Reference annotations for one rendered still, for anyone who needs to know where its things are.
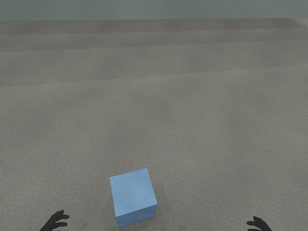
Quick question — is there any left robot hand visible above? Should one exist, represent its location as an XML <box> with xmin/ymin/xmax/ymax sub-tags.
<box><xmin>40</xmin><ymin>210</ymin><xmax>69</xmax><ymax>231</ymax></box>

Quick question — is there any right robot hand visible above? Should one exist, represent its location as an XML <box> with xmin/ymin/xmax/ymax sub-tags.
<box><xmin>247</xmin><ymin>216</ymin><xmax>272</xmax><ymax>231</ymax></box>

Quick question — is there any carton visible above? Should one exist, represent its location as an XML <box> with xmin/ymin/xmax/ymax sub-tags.
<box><xmin>110</xmin><ymin>168</ymin><xmax>157</xmax><ymax>228</ymax></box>

